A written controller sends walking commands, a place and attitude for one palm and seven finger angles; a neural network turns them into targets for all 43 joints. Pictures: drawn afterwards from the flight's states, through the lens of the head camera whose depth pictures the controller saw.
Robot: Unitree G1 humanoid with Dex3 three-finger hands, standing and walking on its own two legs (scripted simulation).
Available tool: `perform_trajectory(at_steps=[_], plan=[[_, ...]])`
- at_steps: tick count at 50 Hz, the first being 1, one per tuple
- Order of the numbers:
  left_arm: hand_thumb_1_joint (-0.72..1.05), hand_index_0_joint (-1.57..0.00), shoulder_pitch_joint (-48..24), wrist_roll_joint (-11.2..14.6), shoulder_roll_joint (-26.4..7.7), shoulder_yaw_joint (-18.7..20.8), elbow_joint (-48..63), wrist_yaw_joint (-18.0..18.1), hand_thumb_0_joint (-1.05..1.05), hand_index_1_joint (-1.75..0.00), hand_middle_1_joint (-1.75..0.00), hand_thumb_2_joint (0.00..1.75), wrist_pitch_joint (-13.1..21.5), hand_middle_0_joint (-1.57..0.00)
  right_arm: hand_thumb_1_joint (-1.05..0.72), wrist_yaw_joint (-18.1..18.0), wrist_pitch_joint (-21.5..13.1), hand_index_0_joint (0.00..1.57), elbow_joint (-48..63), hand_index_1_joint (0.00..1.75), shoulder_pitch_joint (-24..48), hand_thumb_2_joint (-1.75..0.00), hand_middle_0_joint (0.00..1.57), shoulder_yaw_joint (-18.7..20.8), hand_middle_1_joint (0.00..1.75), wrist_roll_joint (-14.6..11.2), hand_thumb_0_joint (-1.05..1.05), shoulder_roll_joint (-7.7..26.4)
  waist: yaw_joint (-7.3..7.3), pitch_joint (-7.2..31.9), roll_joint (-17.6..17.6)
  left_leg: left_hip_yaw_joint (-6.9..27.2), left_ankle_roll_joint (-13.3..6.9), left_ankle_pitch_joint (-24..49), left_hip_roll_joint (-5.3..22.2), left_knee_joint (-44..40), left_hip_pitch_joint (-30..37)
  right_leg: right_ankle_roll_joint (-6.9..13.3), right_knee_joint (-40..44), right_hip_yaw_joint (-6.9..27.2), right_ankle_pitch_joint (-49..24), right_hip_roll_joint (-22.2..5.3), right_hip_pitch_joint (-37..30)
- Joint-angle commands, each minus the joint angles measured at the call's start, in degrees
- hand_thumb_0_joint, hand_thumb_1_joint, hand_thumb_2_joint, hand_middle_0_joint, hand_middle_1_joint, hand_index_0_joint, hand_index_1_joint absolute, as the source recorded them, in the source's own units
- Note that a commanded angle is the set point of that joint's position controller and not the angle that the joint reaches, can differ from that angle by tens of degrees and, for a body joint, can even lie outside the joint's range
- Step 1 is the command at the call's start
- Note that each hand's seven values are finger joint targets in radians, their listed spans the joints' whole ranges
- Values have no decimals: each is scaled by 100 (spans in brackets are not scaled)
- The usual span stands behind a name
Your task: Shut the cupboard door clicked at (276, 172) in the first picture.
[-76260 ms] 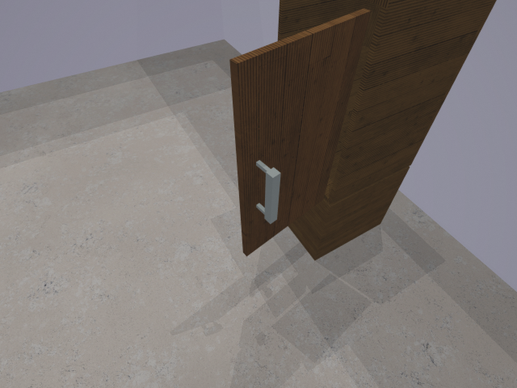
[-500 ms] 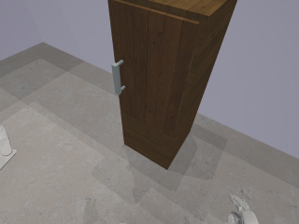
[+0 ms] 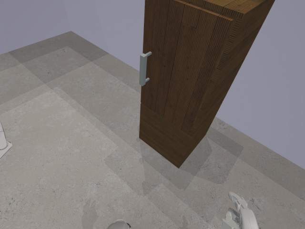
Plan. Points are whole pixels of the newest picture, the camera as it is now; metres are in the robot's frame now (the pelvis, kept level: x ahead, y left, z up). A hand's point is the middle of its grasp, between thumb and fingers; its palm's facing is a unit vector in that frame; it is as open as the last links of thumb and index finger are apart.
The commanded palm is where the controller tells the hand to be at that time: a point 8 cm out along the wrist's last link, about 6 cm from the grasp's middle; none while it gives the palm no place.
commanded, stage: step back with the hand held close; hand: left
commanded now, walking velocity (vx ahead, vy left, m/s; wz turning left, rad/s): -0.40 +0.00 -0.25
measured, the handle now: (145, 69) +0.80 +0.06 -0.05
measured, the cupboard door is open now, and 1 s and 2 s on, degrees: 0 0 0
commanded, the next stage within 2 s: stop stepping back and stand still in 0.20 s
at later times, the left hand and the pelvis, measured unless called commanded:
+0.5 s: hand out of the picture +0.13 +0.27 +0.19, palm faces +0.31 -0.85 -0.44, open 7.4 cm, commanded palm +0.12 +0.30 +0.19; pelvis -0.08 +0.04 +0.00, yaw -12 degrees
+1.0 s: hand out of the picture +0.10 +0.28 +0.19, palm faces +0.31 -0.85 -0.43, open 7.4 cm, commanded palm +0.05 +0.30 +0.19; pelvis -0.15 +0.05 +0.02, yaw -14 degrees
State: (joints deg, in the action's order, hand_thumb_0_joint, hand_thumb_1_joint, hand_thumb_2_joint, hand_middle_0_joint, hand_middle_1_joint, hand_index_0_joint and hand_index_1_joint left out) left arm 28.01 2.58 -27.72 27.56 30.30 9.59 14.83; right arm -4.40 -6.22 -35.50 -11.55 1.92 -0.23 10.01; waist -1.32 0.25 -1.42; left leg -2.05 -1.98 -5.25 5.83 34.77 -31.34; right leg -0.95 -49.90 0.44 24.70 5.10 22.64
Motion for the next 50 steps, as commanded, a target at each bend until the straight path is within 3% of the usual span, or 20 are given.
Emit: perform_trajectory(at_steps=[1,4,6,10,13,15,17,19,20,21,23,25,27,29,35,36,38,39,41,50], plan=[[90,-20,157,172,-610,445,1108,11,0,-30,-30,90,362,-20,-90,42,-413,20,756,30,571,-90,20,186,30,0,0,841,150,639,-1230,604,-58,-2400,1090,-1794,516,214,1580,-116,162,-311,-705],[90,-20,-555,57,-866,448,1207,52,0,-30,-30,90,525,-20,-90,-5,-389,20,586,30,467,-90,20,89,30,120,0,758,54,604,74,-13,410,-1310,340,-519,1796,639,3007,1552,-1079,-1234,567],[90,-20,-1145,-4,-729,16,1203,66,0,-30,-30,90,479,-20,-90,-45,-424,20,517,30,492,-90,20,159,30,-5,0,709,-44,1148,878,-328,431,-187,-87,-12,2698,374,2942,1406,-2756,-1290,642],[90,-20,-885,51,-971,367,1094,-45,0,-30,-30,90,323,-20,-90,-157,-276,20,713,30,730,-90,20,153,30,-61,0,763,15,992,-13,-160,290,435,119,-767,2766,55,2505,535,-2095,-546,503],[90,-20,-126,158,-849,690,570,-169,0,-30,-30,90,395,-20,-90,-110,-173,20,901,30,876,-90,20,200,30,21,0,912,110,423,-1380,805,178,-2953,895,-2577,781,192,1672,118,323,30,-580],[90,-20,323,221,-838,828,550,-216,0,-30,-30,90,370,-20,-90,-61,-39,20,984,30,820,-90,20,234,30,85,0,919,195,644,-1453,860,247,-3594,1086,-2831,-195,331,1165,-152,374,133,-1565],[90,-20,760,300,-958,876,889,-214,0,-30,-30,90,358,-20,-90,18,-92,20,1112,30,589,-90,20,231,30,20,0,783,220,974,-863,-42,461,-2832,314,-1751,752,485,2114,-71,630,-120,-817],[90,-20,687,243,-1145,832,1374,-122,0,-30,-30,90,316,-20,-90,42,-159,20,1072,30,339,-90,20,220,30,-29,0,745,85,796,684,-596,621,-1759,-471,663,2113,931,3640,1424,1754,-1261,1330],[90,-20,604,154,-1133,768,1332,-45,0,-30,-30,90,233,-20,-90,38,-131,20,951,30,158,-90,20,227,30,24,0,758,72,512,1319,-197,595,-1553,-580,1907,2140,1271,4144,2302,2309,-1958,2185],[90,-20,404,72,-1017,618,1282,3,0,-30,-30,90,128,-20,-90,52,-60,20,841,30,60,-90,20,184,30,78,0,758,39,246,1568,161,519,-1554,-482,2564,1690,1351,4082,2293,2288,-2177,2256],[90,-20,-573,0,-765,313,1071,138,0,-30,-30,90,46,-20,-90,-36,-100,20,738,30,-141,-90,20,15,30,104,0,738,-218,30,1034,435,330,-1763,-177,1177,1781,701,3273,1075,1390,-1686,1728],[90,-20,-1606,-62,-505,12,591,202,0,-30,-30,90,-23,-20,-90,-184,-256,20,559,30,-43,-90,20,55,30,45,0,1061,-223,-328,-767,1021,206,-2427,82,-1232,1043,156,1631,50,929,-679,777],[90,-20,-1899,-56,-615,-10,600,244,0,-30,-30,90,69,-20,-90,-298,-504,20,700,30,159,-90,20,129,30,-75,0,1118,-29,-189,-1238,2557,-167,-4085,948,-2701,450,-113,297,-68,219,-183,-169],[90,-20,-1222,-107,-520,65,892,152,0,-30,-30,90,-12,-20,-90,-140,-515,20,698,30,286,-90,20,124,30,7,0,1048,-26,135,-2226,2535,143,-5017,922,-3342,380,-53,-705,-93,473,70,-327],[90,-20,821,70,-815,431,1855,56,0,-30,-30,90,-222,-20,-90,216,-287,20,884,30,387,-90,20,-6,30,171,0,752,158,607,-1487,720,347,-3156,319,-2440,165,349,2234,-700,235,71,-2331],[90,-20,904,52,-941,547,1710,69,0,-30,-30,90,-284,-20,-90,195,-179,20,854,30,330,-90,20,-19,30,176,0,718,132,565,-922,333,409,-2902,-18,-1657,-36,495,2851,-370,137,-260,-2483],[90,-20,510,91,-1246,854,1542,95,0,-30,-30,90,-303,-20,-90,151,47,20,680,30,136,-90,20,-37,30,184,0,679,120,395,899,-32,358,-1777,-506,1561,-512,1268,4175,2046,491,-2350,-1512],[90,-20,24,122,-1445,1130,1181,117,0,-30,-30,90,-194,-20,-90,115,15,20,561,30,156,-90,20,-39,30,228,0,821,28,156,779,122,386,-1478,-390,2298,-668,1469,4185,1870,-24,-2518,-1013],[90,-20,273,117,-701,554,77,121,0,-30,-30,90,-260,-20,-90,21,-14,20,564,30,-47,-90,20,68,30,35,0,801,-91,-1,526,348,358,-1207,-321,2747,-749,1055,4117,1902,1260,-2159,-617],[90,-20,-808,-127,-562,-109,325,166,0,-30,-30,90,9,-20,-90,-173,-360,20,556,30,259,-90,20,47,30,45,0,857,173,-201,990,-359,91,-1291,-356,470,505,715,4013,1137,903,-1837,-754]])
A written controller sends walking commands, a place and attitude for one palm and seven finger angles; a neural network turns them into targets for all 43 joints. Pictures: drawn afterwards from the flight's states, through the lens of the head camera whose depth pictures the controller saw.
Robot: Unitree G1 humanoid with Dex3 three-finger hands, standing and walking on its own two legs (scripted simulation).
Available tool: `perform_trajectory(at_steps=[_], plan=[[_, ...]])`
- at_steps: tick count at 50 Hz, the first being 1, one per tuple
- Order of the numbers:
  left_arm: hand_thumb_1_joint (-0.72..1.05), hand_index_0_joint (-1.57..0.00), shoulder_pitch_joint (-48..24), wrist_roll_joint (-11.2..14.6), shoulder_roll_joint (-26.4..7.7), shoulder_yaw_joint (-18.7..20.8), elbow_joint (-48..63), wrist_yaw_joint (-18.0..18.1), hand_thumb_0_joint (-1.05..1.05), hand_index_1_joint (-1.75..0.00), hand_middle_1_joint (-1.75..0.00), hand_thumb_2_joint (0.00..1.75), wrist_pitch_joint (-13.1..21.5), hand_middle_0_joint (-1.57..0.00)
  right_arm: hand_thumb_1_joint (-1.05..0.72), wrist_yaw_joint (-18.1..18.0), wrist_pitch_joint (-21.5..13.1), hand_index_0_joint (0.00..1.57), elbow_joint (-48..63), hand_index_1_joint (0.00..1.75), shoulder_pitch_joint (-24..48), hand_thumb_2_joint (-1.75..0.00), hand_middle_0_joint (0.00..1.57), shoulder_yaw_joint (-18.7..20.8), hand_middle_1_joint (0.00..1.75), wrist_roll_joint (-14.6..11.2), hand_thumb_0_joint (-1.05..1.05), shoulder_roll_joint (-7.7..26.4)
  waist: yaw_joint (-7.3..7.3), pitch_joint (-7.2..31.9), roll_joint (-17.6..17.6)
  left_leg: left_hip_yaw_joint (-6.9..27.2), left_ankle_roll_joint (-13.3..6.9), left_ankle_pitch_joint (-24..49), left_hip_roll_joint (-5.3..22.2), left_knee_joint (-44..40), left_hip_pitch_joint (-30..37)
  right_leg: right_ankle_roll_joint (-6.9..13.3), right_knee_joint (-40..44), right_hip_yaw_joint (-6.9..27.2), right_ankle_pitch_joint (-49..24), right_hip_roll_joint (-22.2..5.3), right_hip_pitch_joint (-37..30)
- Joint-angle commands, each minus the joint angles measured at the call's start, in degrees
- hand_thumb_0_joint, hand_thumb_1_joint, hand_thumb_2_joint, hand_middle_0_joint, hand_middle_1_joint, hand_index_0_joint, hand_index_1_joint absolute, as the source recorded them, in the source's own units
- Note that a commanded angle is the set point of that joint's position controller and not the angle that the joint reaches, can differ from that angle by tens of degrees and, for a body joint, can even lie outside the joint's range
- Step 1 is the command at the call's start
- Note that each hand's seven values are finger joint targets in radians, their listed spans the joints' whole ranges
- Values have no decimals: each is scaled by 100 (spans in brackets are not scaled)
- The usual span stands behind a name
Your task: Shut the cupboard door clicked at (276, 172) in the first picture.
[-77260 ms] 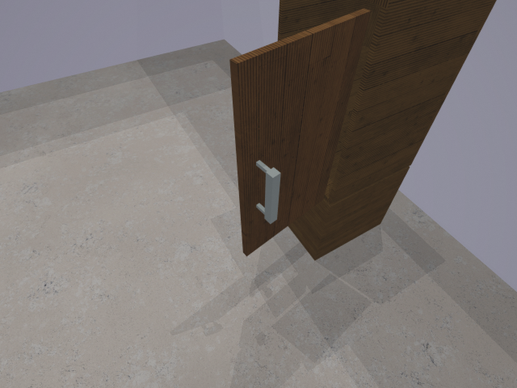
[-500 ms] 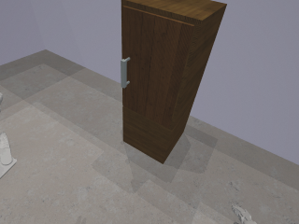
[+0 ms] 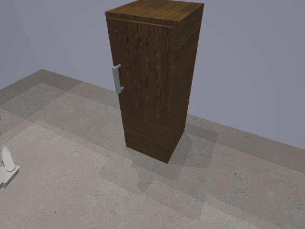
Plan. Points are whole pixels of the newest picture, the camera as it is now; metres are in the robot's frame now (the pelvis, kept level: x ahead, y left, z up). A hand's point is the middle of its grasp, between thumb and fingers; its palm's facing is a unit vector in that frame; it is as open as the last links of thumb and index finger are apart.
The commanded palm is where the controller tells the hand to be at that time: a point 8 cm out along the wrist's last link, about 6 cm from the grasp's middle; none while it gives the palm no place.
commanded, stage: stop stepping back and stand still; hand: left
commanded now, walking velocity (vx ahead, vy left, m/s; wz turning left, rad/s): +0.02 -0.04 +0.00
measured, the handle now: (118, 78) +0.92 +0.25 -0.07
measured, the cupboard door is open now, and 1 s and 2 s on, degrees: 0 0 0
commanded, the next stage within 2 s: let the arm hang, fingers relaxed in 1.00 s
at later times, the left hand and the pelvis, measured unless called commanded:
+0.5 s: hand (15, 159) +0.22 +0.31 +0.15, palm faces +0.43 -0.79 -0.44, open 7.5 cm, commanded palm +0.16 +0.34 +0.17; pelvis +0.02 +0.04 -0.01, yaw +0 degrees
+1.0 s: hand (1, 167) +0.20 +0.32 +0.15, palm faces +0.44 -0.78 -0.44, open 7.5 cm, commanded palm +0.14 +0.35 +0.17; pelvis +0.00 +0.05 +0.00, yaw +1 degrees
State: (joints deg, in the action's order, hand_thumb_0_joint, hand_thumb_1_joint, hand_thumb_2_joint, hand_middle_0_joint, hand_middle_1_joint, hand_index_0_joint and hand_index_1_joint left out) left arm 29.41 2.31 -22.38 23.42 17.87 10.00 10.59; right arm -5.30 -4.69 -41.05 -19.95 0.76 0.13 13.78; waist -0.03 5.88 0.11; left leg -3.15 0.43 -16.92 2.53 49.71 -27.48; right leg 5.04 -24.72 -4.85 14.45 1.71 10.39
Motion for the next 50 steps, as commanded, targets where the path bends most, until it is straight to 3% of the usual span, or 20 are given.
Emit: perform_trajectory(at_steps=[1,3,4,6,7,8,9,11,13,14,22,34,42,46,47,50], plan=[[90,-20,-973,-109,-1158,366,1796,164,0,-30,-30,90,431,-20,-90,-88,-568,20,1136,30,1129,-90,20,178,30,19,0,470,86,-671,847,-267,-185,-133,-36,-1436,457,173,1355,1653,1707,-1497,397],[90,-20,-852,-77,-1282,574,2036,226,0,-30,-30,90,423,-20,-90,-99,-607,20,1119,30,1071,-90,20,174,30,40,0,467,56,-468,417,-292,-214,102,-91,-2219,1147,76,911,1345,1121,-1265,320],[90,-20,-799,-54,-1267,605,2169,233,0,-30,-30,90,443,-20,-90,-93,-605,20,1139,30,1048,-90,20,205,30,30,0,520,42,-352,88,-147,-271,140,15,-2558,1469,-84,592,1268,723,-1135,284],[90,-20,-709,-23,-1292,715,2392,244,0,-30,-30,90,483,-20,-90,-76,-556,20,1233,30,1085,-90,20,282,30,-18,0,673,35,-90,-665,575,-438,1217,577,-2650,2040,-436,-199,930,-336,-657,384],[90,-20,-585,8,-1289,721,2296,220,0,-30,-30,90,473,-20,-90,-69,-520,20,1284,30,1068,-90,20,308,30,-89,0,711,34,40,-744,820,-452,1814,805,-2526,2160,-538,-469,793,-746,-511,429],[90,-20,-351,-11,-1350,870,2220,210,0,-30,-30,90,462,-20,-90,-58,-502,20,1225,30,1035,-90,20,188,30,-43,0,524,-21,46,-1187,739,-464,1983,761,-2598,1941,-490,-485,574,-880,-406,302],[90,-20,-305,-11,-1281,822,2188,176,0,-30,-30,90,438,-20,-90,-32,-483,20,1246,30,1045,-90,20,155,30,-43,0,501,-44,-91,-1167,696,-405,1908,729,-2633,1562,-482,-394,494,-934,-361,85],[90,-20,-221,23,-1187,776,1960,138,0,-30,-30,90,413,-20,-90,23,-459,20,1257,30,1059,-90,20,146,30,-82,0,510,-58,-204,-560,467,-273,1635,562,-2468,1133,-433,-158,667,-1307,-431,-263],[90,-20,-76,57,-1080,684,1775,94,0,-30,-30,90,375,-20,-90,69,-416,20,1294,30,1030,-90,20,148,30,-97,0,494,-88,-146,-94,295,-157,1537,391,-2226,1072,-343,-39,926,-1745,-642,-360],[90,-20,-44,76,-1050,658,1739,86,0,-30,-30,90,353,-20,-90,94,-384,20,1315,30,1021,-90,20,144,30,-104,0,486,-98,-104,-28,240,-121,1535,334,-2160,1129,-305,-8,984,-1884,-724,-331],[90,-20,-177,98,-1275,761,2204,58,0,-30,-30,90,285,-20,-90,51,-241,20,1490,30,1174,-90,20,51,30,-57,0,465,-47,74,-501,370,-137,1960,444,-2565,1378,-442,-128,622,-1818,-497,-346],[90,-20,63,95,-1086,674,2012,82,0,-30,-30,90,254,-20,-90,23,-230,20,1485,30,1153,-90,20,52,30,-64,0,449,-23,91,-461,386,-106,1623,373,-2668,1246,-459,60,551,-1583,-501,-467],[90,-20,2,91,-1140,720,2001,86,0,-30,-30,90,291,-20,-90,-8,-237,20,1488,30,1192,-90,20,95,30,-58,0,493,-16,-137,-466,440,-108,778,323,-2892,1041,-474,289,572,-870,-476,-272],[90,-20,-50,76,-1039,622,2004,86,0,-30,-30,90,304,-20,-90,-9,-257,20,1494,30,1177,-90,20,92,30,-57,0,489,-17,-93,-532,447,-115,795,305,-2911,1071,-479,276,542,-849,-443,-285],[90,-20,-32,81,-1178,739,2027,98,0,-30,-30,90,308,-20,-90,-22,-271,20,1488,30,1203,-90,20,104,30,-45,0,501,-1,-43,-548,460,-117,754,306,-2914,1082,-480,301,555,-823,-460,-296],[90,-20,6,82,-1038,627,1918,88,0,-30,-30,90,296,-20,-90,-15,-269,20,1480,30,1183,-90,20,91,30,-58,0,473,-5,-78,-420,439,-116,755,288,-2889,1092,-484,345,566,-836,-455,-259]])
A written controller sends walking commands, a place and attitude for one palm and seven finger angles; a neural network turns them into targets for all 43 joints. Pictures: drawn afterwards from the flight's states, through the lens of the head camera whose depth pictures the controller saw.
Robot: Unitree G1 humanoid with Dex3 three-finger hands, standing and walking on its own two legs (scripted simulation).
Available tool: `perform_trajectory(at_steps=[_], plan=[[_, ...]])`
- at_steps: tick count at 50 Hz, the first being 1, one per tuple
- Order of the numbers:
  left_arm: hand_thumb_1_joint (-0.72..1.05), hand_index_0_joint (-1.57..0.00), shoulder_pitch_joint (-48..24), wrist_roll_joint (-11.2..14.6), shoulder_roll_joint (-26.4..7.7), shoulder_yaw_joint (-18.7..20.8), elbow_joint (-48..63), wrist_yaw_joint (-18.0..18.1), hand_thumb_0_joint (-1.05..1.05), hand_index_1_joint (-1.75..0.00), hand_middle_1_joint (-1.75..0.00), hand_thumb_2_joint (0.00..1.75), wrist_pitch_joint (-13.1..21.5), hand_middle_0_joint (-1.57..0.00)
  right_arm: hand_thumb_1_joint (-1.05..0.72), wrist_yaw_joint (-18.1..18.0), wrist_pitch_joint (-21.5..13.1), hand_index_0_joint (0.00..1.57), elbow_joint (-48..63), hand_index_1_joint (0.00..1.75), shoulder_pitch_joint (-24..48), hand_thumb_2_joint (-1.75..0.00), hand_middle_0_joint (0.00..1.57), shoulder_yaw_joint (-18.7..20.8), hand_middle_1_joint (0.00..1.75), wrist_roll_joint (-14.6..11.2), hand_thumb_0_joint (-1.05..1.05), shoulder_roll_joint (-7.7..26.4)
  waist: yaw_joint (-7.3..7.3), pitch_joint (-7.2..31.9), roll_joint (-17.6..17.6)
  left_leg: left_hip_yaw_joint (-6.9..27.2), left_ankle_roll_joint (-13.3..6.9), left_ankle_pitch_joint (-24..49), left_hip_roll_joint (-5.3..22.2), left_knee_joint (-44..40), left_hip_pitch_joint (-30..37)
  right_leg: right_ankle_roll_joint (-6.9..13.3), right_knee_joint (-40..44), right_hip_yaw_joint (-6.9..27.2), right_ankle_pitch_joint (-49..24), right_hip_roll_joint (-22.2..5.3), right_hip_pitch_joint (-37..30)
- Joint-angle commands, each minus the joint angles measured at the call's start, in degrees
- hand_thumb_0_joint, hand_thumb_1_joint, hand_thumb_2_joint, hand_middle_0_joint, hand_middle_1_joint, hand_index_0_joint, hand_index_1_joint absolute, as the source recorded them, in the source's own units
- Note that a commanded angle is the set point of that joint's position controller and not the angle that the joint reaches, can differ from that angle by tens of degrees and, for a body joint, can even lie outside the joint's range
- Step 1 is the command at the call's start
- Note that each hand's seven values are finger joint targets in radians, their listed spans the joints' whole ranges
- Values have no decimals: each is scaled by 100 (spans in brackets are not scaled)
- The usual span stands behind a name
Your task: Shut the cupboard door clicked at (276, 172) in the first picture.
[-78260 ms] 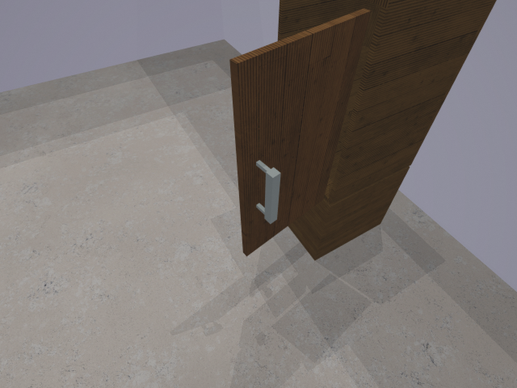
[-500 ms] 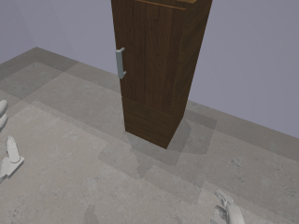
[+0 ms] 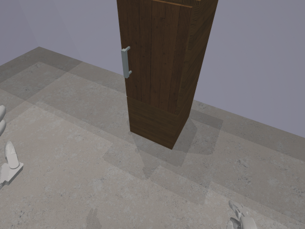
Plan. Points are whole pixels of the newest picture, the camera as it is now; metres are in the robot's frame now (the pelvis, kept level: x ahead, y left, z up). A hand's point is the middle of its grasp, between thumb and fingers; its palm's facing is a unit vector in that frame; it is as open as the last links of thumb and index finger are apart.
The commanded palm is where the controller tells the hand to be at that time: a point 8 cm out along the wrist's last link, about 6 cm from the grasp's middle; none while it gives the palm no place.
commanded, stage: let the arm hang, fingers relaxed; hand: left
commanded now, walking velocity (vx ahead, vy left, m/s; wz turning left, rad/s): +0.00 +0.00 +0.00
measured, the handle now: (127, 62) +0.92 +0.19 -0.07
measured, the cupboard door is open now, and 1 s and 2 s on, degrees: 0 0 0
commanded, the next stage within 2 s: look to check the result in 1.20 s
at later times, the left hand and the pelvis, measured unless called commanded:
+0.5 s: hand out of the picture -0.02 +0.17 -0.18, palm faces +0.03 -0.98 -0.18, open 7.0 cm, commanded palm none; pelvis -0.02 -0.01 +0.00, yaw +1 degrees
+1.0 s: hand out of the picture -0.02 +0.16 -0.17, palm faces +0.04 -0.98 -0.18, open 7.4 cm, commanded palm none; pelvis -0.02 +0.00 +0.00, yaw +0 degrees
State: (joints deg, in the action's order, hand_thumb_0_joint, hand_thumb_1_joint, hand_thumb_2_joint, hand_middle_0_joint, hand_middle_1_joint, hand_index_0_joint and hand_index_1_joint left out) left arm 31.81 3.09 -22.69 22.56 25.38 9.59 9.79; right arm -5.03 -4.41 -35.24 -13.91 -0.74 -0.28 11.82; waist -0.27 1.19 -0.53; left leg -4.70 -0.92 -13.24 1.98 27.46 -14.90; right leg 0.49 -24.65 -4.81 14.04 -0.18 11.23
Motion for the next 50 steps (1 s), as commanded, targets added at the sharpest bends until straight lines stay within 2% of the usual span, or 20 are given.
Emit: perform_trajectory(at_steps=[1,4,5,6,7,9,10,12,14,17,20,21,22,25,28,32,36,39,45,50], plan=[[90,-20,-231,1,-1002,710,1139,128,0,-30,-30,90,363,-20,-90,-41,-291,20,893,30,574,-90,20,243,30,-12,0,678,19,400,-320,592,21,409,335,-653,-141,-23,356,568,-821,-265,-341],[90,-20,-304,-5,-968,658,1081,119,0,-30,-30,90,348,-20,-90,-42,-293,20,883,30,585,-90,20,232,30,-8,0,673,16,316,-341,595,25,283,321,-669,-160,-22,442,581,-678,-282,-254],[90,-20,-630,-365,-54,-1814,-3096,-710,0,-30,-30,90,-419,-20,-90,518,-636,20,-166,30,1138,-90,20,401,30,-107,0,1698,-114,-360,-393,601,-5,1464,480,154,-421,92,-351,140,-1329,-680,468],[90,-20,-744,-362,12,-1672,-3277,-866,0,-30,-30,90,-915,-20,-90,543,-263,20,-282,30,645,-90,20,466,30,-27,0,1561,-77,112,-447,506,45,1599,530,52,-31,148,-174,506,-1010,-656,546],[90,-20,-899,-425,113,-1726,-3473,-916,0,-30,-30,90,-961,-20,-90,534,-154,20,-368,30,411,-90,20,457,30,50,0,1456,-55,223,-162,586,-53,1598,585,62,-36,178,-306,400,-648,-518,558],[90,-20,-1166,-437,-4,-1784,-4057,-963,0,-30,-30,90,-966,-20,-90,522,62,20,-398,30,503,-90,20,327,30,80,0,1471,8,94,370,814,-201,1004,635,-147,-343,198,-357,393,-94,-442,442],[90,-20,-1288,-459,-58,-1818,-4423,-971,0,-30,-30,90,-955,-20,-90,519,128,20,-471,30,558,-90,20,296,30,112,0,1478,22,63,739,862,-206,815,583,-165,-362,219,-248,490,-57,-465,386],[90,-20,-1515,-469,-119,-1893,-5162,-946,0,-30,-30,90,-958,-20,-90,529,268,20,-626,30,472,-90,20,244,30,136,0,1355,-20,64,1092,821,-157,654,404,-48,-164,328,-35,749,-29,-672,498],[90,-20,-1661,-451,7,-2010,-5903,-906,0,-30,-30,90,-1012,-20,-90,524,402,20,-894,30,372,-90,20,150,30,176,0,1071,-62,33,951,672,-104,546,264,-17,55,357,178,879,82,-808,620],[90,-20,-1722,-433,66,-2077,-6778,-869,0,-30,-30,90,-1015,-20,-90,496,478,20,-1261,30,326,-90,20,106,30,189,0,928,-47,-30,135,680,-52,581,275,-242,241,303,302,862,207,-711,574],[90,-20,-1535,-398,274,-2078,-7546,-853,0,-30,-30,90,-960,-20,-90,433,462,20,-1683,30,199,-90,20,90,30,175,0,717,3,70,-429,656,-39,474,323,-468,159,272,388,823,-22,-662,134],[90,-20,-1427,-405,405,-2010,-7710,-842,0,-30,-30,90,-957,-20,-90,409,462,20,-1779,30,150,-90,20,124,30,196,0,662,38,79,-742,681,-56,356,335,-522,129,294,439,795,-63,-640,29],[90,-20,-1375,-403,349,-2011,-7874,-840,0,-30,-30,90,-952,-20,-90,396,469,20,-1866,30,84,-90,20,131,30,171,0,691,54,20,-759,704,-65,427,362,-519,114,297,471,750,-181,-624,-45],[90,-20,-1299,-379,473,-2051,-8292,-848,0,-30,-30,90,-941,-20,-90,360,491,20,-2166,30,-190,-90,20,144,30,155,0,561,15,-202,-596,686,-56,94,373,-643,70,313,678,745,36,-634,14],[90,-20,-1208,-374,548,-2070,-8580,-840,0,-30,-30,90,-928,-20,-90,334,493,20,-2376,30,-453,-90,20,168,30,134,0,505,-9,-327,-197,698,-84,64,400,-700,160,310,779,688,149,-629,111],[90,-20,-1079,-370,616,-2087,-8810,-814,0,-30,-30,90,-920,-20,-90,307,484,20,-2544,30,-677,-90,20,166,30,117,0,466,-4,-426,-45,695,-108,116,422,-769,212,303,792,654,131,-586,116],[90,-20,-972,-376,774,-2102,-8944,-796,0,-30,-30,90,-958,-20,-90,295,498,20,-2648,30,-782,-90,20,166,30,134,0,328,-6,-684,73,696,-124,-289,423,-931,110,262,775,621,363,-553,293],[90,-20,-938,-389,818,-2092,-8955,-781,0,-30,-30,90,-964,-20,-90,304,503,20,-2694,30,-842,-90,20,164,30,140,0,232,-2,-760,199,666,-130,-320,386,-929,69,253,776,647,465,-555,365],[90,-20,-906,-402,914,-2089,-8916,-764,0,-30,-30,90,-957,-20,-90,316,503,20,-2714,30,-862,-90,20,172,30,150,0,118,-10,-832,161,619,-119,-346,358,-919,66,226,747,664,490,-540,513],[90,-20,-935,-397,945,-2082,-8878,-760,0,-30,-30,90,-933,-20,-90,308,460,20,-2722,30,-819,-90,20,163,30,145,0,84,2,-733,35,631,-115,-116,368,-945,88,225,666,650,126,-542,360]])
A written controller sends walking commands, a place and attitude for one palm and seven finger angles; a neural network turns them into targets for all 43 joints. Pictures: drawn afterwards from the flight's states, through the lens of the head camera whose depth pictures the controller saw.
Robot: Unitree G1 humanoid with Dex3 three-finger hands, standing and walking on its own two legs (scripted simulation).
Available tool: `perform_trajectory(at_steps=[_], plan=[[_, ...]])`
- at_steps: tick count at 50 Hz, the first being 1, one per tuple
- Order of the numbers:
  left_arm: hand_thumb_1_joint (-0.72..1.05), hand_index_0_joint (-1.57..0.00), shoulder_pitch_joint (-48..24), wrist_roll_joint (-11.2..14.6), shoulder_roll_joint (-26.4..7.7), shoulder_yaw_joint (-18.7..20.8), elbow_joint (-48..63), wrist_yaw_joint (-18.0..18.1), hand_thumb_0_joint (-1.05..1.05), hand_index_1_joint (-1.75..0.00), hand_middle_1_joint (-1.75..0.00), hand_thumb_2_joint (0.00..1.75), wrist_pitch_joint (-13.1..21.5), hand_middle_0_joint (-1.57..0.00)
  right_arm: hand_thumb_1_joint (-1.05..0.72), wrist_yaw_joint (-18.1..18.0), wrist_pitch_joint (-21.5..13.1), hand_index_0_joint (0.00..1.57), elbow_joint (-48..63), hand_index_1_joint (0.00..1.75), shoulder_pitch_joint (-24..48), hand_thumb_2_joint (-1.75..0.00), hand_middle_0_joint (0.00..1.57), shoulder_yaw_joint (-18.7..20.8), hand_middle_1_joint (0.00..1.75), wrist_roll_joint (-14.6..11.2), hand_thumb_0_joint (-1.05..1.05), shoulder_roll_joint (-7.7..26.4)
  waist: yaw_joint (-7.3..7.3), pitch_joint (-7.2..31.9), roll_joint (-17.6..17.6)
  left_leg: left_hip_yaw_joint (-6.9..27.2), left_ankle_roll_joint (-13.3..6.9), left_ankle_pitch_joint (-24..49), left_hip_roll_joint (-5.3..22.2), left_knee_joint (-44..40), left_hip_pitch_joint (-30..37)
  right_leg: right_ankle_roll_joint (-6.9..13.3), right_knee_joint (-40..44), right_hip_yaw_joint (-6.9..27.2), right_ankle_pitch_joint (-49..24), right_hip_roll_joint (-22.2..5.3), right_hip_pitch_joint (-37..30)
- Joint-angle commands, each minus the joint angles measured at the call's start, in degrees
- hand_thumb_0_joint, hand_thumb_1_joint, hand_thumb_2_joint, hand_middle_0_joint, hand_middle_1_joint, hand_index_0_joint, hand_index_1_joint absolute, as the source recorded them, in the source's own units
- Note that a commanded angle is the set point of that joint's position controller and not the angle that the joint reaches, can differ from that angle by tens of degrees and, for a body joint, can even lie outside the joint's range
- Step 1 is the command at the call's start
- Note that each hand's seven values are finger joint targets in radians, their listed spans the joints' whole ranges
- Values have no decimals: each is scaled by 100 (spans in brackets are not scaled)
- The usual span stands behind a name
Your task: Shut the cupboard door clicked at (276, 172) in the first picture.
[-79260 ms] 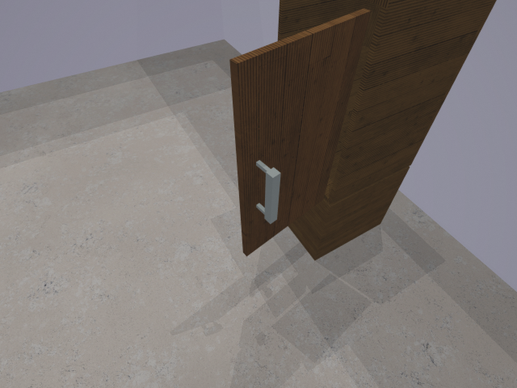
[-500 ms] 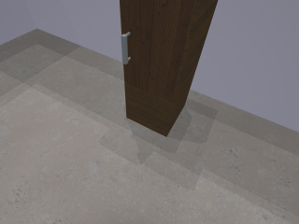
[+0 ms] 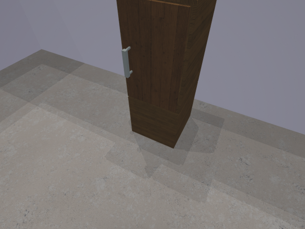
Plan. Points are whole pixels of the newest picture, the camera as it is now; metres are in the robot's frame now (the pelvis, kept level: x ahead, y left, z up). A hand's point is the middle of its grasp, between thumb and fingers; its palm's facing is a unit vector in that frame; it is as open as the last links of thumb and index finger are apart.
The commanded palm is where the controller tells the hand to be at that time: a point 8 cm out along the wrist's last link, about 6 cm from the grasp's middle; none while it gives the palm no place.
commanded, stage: let the arm hang, fingers relaxed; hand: left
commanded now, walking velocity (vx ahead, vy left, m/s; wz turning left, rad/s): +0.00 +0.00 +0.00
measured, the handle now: (128, 62) +0.94 +0.19 -0.07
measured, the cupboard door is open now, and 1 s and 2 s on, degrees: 0 0 0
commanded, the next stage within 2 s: look to check the result in 0.20 s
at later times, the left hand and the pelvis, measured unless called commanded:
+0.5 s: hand out of the picture +0.00 +0.18 -0.17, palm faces +0.04 -0.98 -0.20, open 7.4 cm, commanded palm none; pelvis +0.01 +0.00 +0.00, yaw +0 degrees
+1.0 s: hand out of the picture +0.03 +0.18 -0.17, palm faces +0.03 -0.98 -0.21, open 7.4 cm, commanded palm none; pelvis +0.03 -0.01 +0.00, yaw +0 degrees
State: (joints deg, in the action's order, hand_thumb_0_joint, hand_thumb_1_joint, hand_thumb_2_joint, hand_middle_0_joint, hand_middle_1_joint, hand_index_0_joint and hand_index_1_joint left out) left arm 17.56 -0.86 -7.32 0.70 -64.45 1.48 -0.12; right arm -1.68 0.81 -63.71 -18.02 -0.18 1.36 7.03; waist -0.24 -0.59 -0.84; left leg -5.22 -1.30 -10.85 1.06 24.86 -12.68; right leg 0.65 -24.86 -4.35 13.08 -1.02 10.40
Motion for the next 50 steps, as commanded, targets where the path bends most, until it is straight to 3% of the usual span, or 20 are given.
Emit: perform_trajectory(at_steps=[1,8,23,37,40,50], plan=[[90,-20,467,0,-589,104,112,52,0,-30,-30,90,64,-20,-90,-33,-70,20,116,30,-410,-90,20,105,30,-21,0,570,-6,-563,55,681,-69,-288,466,-684,-123,205,678,597,146,-450,413],[90,-20,444,4,-623,123,94,51,0,-30,-30,90,87,-20,-90,-53,-111,20,130,30,-338,-90,20,111,30,-36,0,624,7,-393,-16,654,-78,216,506,-634,89,193,672,560,-250,-477,201],[90,-20,313,11,-755,112,41,38,0,-30,-30,90,93,-20,-90,-54,-90,20,114,30,-134,-90,20,112,30,-45,0,807,-12,-507,49,652,-64,222,525,-698,264,187,827,565,-193,-503,185],[90,-20,162,6,-952,133,60,25,0,-30,-30,90,139,-20,-90,-52,-129,20,129,30,97,-90,20,128,30,-61,0,1013,4,-256,119,665,-69,694,557,-680,489,187,832,572,-660,-529,-67],[90,-20,105,14,-936,120,50,22,0,-30,-30,90,125,-20,-90,-48,-114,20,100,30,127,-90,20,110,30,-43,0,988,-5,-406,65,662,-40,513,540,-730,393,181,889,575,-492,-534,-49],[90,-20,-7,20,-1028,136,60,15,0,-30,-30,90,141,-20,-90,-54,-139,20,95,30,206,-90,20,107,30,-46,0,1068,8,-253,81,681,-43,842,566,-723,512,190,894,541,-832,-576,-257]])
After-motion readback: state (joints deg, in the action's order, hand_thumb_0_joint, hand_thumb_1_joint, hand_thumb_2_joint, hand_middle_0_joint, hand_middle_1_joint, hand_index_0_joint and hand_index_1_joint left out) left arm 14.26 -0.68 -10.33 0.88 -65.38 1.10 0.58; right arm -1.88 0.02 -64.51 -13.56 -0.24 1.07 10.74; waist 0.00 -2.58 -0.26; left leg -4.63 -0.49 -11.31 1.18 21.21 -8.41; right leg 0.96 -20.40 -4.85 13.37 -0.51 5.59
